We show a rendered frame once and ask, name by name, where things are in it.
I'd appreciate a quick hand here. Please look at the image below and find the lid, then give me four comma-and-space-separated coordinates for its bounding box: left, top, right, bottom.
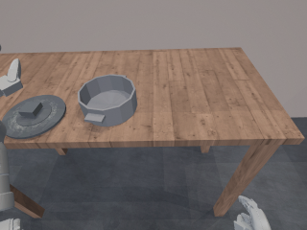
2, 95, 66, 140

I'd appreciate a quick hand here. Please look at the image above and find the robot right hand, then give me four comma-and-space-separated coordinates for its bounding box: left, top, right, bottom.
233, 195, 271, 230

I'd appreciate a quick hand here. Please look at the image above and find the knob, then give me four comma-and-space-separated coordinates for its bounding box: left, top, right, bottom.
18, 102, 43, 117

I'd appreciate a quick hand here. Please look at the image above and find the table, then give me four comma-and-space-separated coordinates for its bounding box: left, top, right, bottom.
0, 47, 305, 219

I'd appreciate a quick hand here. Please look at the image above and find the left robot forearm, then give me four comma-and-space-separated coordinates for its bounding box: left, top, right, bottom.
0, 120, 15, 217

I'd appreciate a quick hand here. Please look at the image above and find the robot left hand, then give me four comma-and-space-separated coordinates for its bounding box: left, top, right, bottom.
0, 45, 23, 97

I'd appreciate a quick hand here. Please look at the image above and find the robot left upper arm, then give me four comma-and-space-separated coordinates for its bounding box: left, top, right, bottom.
0, 218, 24, 230

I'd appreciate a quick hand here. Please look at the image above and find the pot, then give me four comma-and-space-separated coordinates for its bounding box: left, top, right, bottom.
78, 74, 137, 127

